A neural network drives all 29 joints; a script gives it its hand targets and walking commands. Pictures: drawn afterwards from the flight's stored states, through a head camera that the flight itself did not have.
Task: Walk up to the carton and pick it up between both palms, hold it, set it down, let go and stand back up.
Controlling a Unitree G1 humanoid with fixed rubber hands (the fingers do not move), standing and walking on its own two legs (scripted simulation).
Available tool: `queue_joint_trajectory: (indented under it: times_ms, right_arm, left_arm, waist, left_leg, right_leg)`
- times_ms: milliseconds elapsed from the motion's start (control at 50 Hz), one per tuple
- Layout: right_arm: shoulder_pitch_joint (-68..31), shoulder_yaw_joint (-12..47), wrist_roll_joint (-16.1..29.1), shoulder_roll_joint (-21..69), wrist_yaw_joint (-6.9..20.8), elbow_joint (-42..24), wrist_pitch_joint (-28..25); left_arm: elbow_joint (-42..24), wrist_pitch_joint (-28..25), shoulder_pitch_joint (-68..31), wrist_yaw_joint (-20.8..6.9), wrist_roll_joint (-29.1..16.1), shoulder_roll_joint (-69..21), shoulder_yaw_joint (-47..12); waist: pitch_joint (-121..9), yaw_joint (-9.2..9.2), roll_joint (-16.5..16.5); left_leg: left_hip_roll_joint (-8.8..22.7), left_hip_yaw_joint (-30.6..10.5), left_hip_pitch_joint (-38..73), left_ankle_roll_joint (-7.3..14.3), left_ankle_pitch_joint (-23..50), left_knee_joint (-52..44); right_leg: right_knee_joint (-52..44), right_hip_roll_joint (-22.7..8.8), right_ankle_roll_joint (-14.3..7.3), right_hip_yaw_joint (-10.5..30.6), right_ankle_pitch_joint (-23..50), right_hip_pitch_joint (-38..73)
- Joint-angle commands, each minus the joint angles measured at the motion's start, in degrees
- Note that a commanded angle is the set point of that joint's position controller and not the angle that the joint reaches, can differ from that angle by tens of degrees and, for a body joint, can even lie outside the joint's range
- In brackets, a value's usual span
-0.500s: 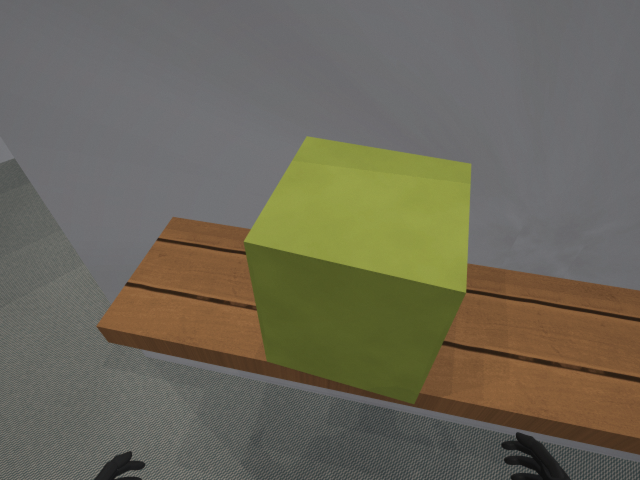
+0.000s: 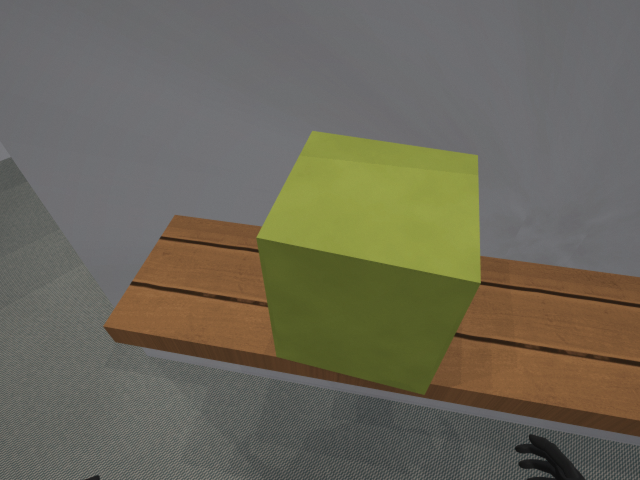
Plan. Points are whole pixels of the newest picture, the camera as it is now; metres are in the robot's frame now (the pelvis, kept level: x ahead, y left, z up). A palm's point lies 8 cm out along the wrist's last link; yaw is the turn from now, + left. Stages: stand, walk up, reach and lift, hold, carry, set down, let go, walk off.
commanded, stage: walk up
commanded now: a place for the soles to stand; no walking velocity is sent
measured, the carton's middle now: (368, 264) +0.38 -0.05 +0.07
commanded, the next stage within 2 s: none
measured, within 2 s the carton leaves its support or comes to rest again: neither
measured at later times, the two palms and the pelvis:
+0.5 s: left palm out of the picture +0.08 +0.33 -0.08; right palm out of the picture +0.08 -0.29 -0.08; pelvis -0.02 +0.02 +0.00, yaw -2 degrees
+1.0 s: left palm out of the picture +0.09 +0.33 -0.08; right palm out of the picture +0.10 -0.29 -0.08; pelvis -0.01 +0.02 +0.00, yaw -3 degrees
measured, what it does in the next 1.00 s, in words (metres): steps on the spot: right foot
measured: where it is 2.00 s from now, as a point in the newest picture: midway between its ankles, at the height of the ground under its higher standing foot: outside the picture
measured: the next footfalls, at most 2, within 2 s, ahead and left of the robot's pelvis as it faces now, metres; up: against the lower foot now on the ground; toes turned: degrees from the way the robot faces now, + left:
right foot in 0.42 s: +0.05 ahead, -0.11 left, +0.00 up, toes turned -4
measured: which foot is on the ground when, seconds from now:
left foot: down 0.00-1.00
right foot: down 0.00-0.10, up 0.12-0.40, down 0.42-1.00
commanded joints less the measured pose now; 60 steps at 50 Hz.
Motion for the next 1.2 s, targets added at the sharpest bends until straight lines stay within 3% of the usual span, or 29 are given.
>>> queue_joint_trajectory:
  times_ms: [0,20,40,80,100,120,160,200,240,280,340,360,380,420,460,480,540,600,640,680,760,780,800,840,920,940,980,1060,1180]
  right_arm:
    - [1.4,-5.8,-1.2,-10.3,-0.3,-2.4,-1.2]
    - [1.9,-6.5,-0.9,-11.1,-0.3,-1.5,-1.6]
    - [3.2,-7.3,-1.2,-11.6,-0.7,-1.1,-1.9]
    - [2.8,-8.1,-1.4,-17.2,-1.0,-1.9,-2.3]
    - [1.6,-7.9,-1.7,-17.0,-1.1,-1.9,-2.9]
    - [2.1,-7.6,-1.8,-16.3,-1.4,-2.3,-2.9]
    - [-2.7,-6.7,-1.3,-16.3,-1.7,-2.2,-3.4]
    - [-0.9,-6.6,-1.5,-15.7,-1.5,-3.1,-3.5]
    - [3.9,-7.1,-1.5,-15.7,-1.8,-2.2,-4.0]
    - [4.5,-7.4,-1.3,-16.7,-1.7,-2.9,-3.7]
    - [2.2,-6.8,-0.4,-15.6,-1.8,-1.9,-3.2]
    - [0.3,-5.5,0.3,-14.9,-1.6,-2.7,-3.1]
    - [0.0,-5.4,0.6,-14.2,-1.8,-2.9,-2.8]
    - [0.8,-4.8,0.6,-10.5,-1.7,-3.7,-2.5]
    - [0.6,-4.9,0.8,-11.6,-1.4,-1.6,-1.6]
    - [2.8,-5.0,0.5,-12.1,-1.5,-1.4,-2.1]
    - [4.4,-5.2,-0.1,-12.6,-1.6,0.4,-3.6]
    - [3.0,-5.6,0.4,-15.7,-2.1,0.6,-4.5]
    - [1.5,-6.1,0.1,-16.9,-2.2,-0.5,-4.3]
    - [-2.1,-5.5,-0.3,-15.1,-1.7,-1.7,-4.0]
    - [0.5,-5.1,0.4,-12.7,-1.7,-1.0,-3.3]
    - [1.1,-5.4,-0.4,-13.1,-1.7,-0.7,-3.3]
    - [1.7,-4.9,0.1,-13.7,-1.6,-0.5,-3.6]
    - [0.6,-5.0,-0.4,-14.0,-1.3,0.1,-4.0]
    - [-0.8,-5.6,0.3,-15.6,-1.4,-0.6,-4.2]
    - [-1.9,-5.8,0.2,-15.7,-1.3,-0.4,-3.8]
    - [-2.2,-5.3,0.0,-14.2,-1.2,-1.4,-3.3]
    - [-1.3,-5.0,0.5,-12.0,-1.2,-1.0,-2.9]
    - [-0.1,-5.4,0.4,-11.8,-1.4,0.7,-2.9]
  left_arm:
    - [-2.4,-1.8,0.5,1.9,0.8,16.9,5.9]
    - [-3.6,-1.3,-0.2,1.5,1.2,15.6,4.6]
    - [-3.3,-1.3,-1.8,1.3,0.8,13.6,4.2]
    - [-4.8,-0.3,-1.8,0.9,-0.3,9.7,4.1]
    - [-3.9,0.1,-0.4,0.9,-0.5,10.5,4.4]
    - [-3.6,0.5,1.1,0.4,0.1,11.5,4.5]
    - [-1.9,0.6,2.5,-0.6,-0.1,10.4,4.4]
    - [-1.3,0.8,4.5,-1.6,-0.2,10.6,4.1]
    - [-1.3,1.0,2.6,-1.6,0.5,10.1,4.2]
    - [-2.0,0.5,3.3,-1.5,0.4,9.2,4.0]
    - [-1.7,0.5,3.4,-1.3,0.7,8.7,3.8]
    - [-0.3,0.0,5.7,-1.2,0.2,7.7,3.7]
    - [-0.3,-0.2,4.4,-1.0,0.7,8.5,3.9]
    - [-0.3,-0.8,4.3,-0.7,1.5,12.8,5.0]
    - [-2.1,-0.4,0.3,-0.9,2.1,15.3,5.4]
    - [-2.3,-0.3,-1.2,-1.0,2.1,15.0,5.1]
    - [-2.9,0.5,-3.2,-1.4,0.8,13.0,3.9]
    - [-2.0,0.5,-1.7,-1.9,-0.1,9.9,3.6]
    - [-2.0,1.3,-0.3,-1.6,0.1,10.4,3.5]
    - [-1.5,1.1,3.6,-2.0,0.3,9.7,3.8]
    - [-1.4,0.2,-0.4,-2.4,1.1,13.8,4.6]
    - [-2.1,0.5,0.4,-2.1,1.3,14.2,4.4]
    - [-2.3,0.5,-1.4,-2.0,1.3,13.6,4.5]
    - [-1.6,0.7,-2.0,-2.5,1.0,11.3,4.1]
    - [-0.5,0.4,1.4,-2.1,0.7,10.4,3.8]
    - [-0.8,0.3,1.7,-2.3,0.5,10.8,3.7]
    - [-1.6,-0.2,1.3,-2.0,1.0,12.8,4.2]
    - [-1.6,-1.0,-1.1,-1.3,1.0,13.2,4.1]
    - [-1.6,-0.7,-2.3,-1.4,1.2,12.9,3.3]
  waist:
    - [-0.6,-2.81,-3.9]
    - [-1.0,-3.24,-5.5]
    - [-1.1,-4.41,-3.0]
    - [-2.0,-2.98,7.8]
    - [-3.2,-1.67,8.4]
    - [-3.9,-1.98,2.7]
    - [3.2,0.42,4.8]
    - [2.2,0.38,10.9]
    - [0.1,-1.98,6.1]
    - [-6.1,-1.77,8.6]
    - [-4.3,-0.89,9.1]
    - [-3.4,1.51,10.7]
    - [-2.2,1.17,3.1]
    - [-4.0,0.40,-4.3]
    - [-1.1,-0.72,-6.5]
    - [0.6,-1.52,-7.5]
    - [-2.6,-2.41,-7.8]
    - [-6.3,-1.20,5.2]
    - [-5.1,-0.45,-0.7]
    - [-2.6,1.88,5.7]
    - [0.5,-0.80,-4.8]
    - [-1.5,-1.15,-2.7]
    - [-0.3,-1.33,-4.0]
    - [-1.6,-1.33,1.5]
    - [-2.0,0.46,2.0]
    - [-2.3,1.05,4.5]
    - [-4.8,0.52,1.6]
    - [-7.3,-2.01,-0.6]
    - [-3.2,-2.50,-4.0]
  left_leg:
    - [1.1,-1.8,-1.5,1.0,-0.8,-3.3]
    - [0.2,0.3,5.7,0.9,6.1,-9.7]
    - [3.7,-5.6,7.1,2.6,12.7,-12.2]
    - [18.0,-22.8,7.8,10.0,9.2,-24.7]
    - [21.6,-24.6,7.1,13.6,14.8,-24.9]
    - [21.0,-22.9,6.8,13.0,13.7,-25.2]
    - [19.4,-20.4,-2.0,11.3,2.9,-28.4]
    - [14.8,-14.8,-0.8,9.2,7.1,-27.6]
    - [15.1,-17.7,6.9,8.8,8.9,-27.1]
    - [16.6,-15.7,12.1,9.8,15.8,-22.1]
    - [14.3,-10.3,6.8,7.1,22.0,-19.3]
    - [12.8,-7.5,1.3,6.5,22.3,-16.8]
    - [11.6,-7.3,0.1,5.2,24.7,-13.5]
    - [5.3,-1.2,-4.2,1.3,11.7,-4.8]
    - [0.1,-2.5,-2.3,0.2,-7.5,2.0]
    - [1.1,-2.7,-1.2,0.1,-7.1,-0.6]
    - [0.5,-1.3,9.1,0.7,5.5,-15.4]
    - [14.4,-16.1,11.8,6.6,12.0,-21.8]
    - [17.4,-16.2,6.1,8.9,12.5,-21.8]
    - [14.8,-11.9,0.3,7.5,5.1,-21.6]
    - [3.6,-2.7,2.9,0.9,-3.2,-14.0]
    - [3.4,-3.0,6.5,1.0,-1.8,-13.7]
    - [5.4,-5.6,6.2,1.1,-3.0,-15.7]
    - [6.1,-7.4,6.4,1.6,-5.8,-20.2]
    - [14.0,-13.0,4.1,6.8,2.9,-22.8]
    - [12.6,-8.1,2.3,6.2,7.5,-20.0]
    - [8.3,-3.8,4.8,3.5,7.7,-16.3]
    - [5.4,-3.6,8.3,2.0,8.4,-11.1]
    - [5.2,-3.9,8.2,2.3,5.6,-14.4]
  right_leg:
    - [-10.4,-14.3,-12.5,20.0,27.2,-1.6]
    - [-8.2,-9.7,-9.8,14.4,25.5,-5.5]
    - [-4.0,-7.4,-7.4,11.3,21.4,-8.9]
    - [11.5,4.4,-2.0,-1.5,-5.1,-12.1]
    - [17.2,3.6,-1.2,0.9,-14.2,-11.1]
    - [16.3,2.6,-1.4,1.6,-15.9,-9.6]
    - [14.2,0.6,-2.5,0.1,-11.6,-7.7]
    - [13.6,1.7,-1.8,-0.2,-9.8,-6.8]
    - [8.9,2.4,-1.5,0.6,-12.9,-7.6]
    - [4.1,1.2,-1.2,-1.6,-10.3,-5.7]
    - [-5.0,1.6,-2.1,-4.1,-5.1,0.8]
    - [-8.6,2.3,-3.0,-4.9,2.8,5.5]
    - [-10.7,2.3,-3.4,-3.7,6.9,7.4]
    - [-14.7,-7.7,-7.1,14.7,10.6,7.2]
    - [-22.3,-14.9,-13.3,29.0,-6.6,-1.9]
    - [-21.5,-15.3,-14.7,26.2,-8.9,-5.2]
    - [-14.6,-8.2,-8.8,15.7,3.7,-6.9]
    - [1.3,1.8,-2.7,5.0,7.2,-7.9]
    - [2.0,2.6,-2.8,1.0,-0.6,-2.8]
    - [-4.4,1.1,-3.9,1.9,-3.6,1.4]
    - [-16.1,-6.7,-7.5,18.2,-0.7,-5.3]
    - [-16.8,-7.6,-7.8,19.6,-4.1,-8.6]
    - [-16.9,-6.8,-6.5,17.5,-6.4,-10.4]
    - [-14.8,-2.7,-5.1,12.5,-8.8,-9.2]
    - [-3.5,2.1,-2.8,3.3,4.7,-3.1]
    - [-4.1,1.1,-3.3,3.8,8.8,-0.3]
    - [-6.4,-1.5,-4.3,7.5,11.9,-0.1]
    - [-10.1,-5.7,-6.3,15.6,13.9,-2.7]
    - [-12.1,-5.8,-5.8,14.4,10.8,-6.0]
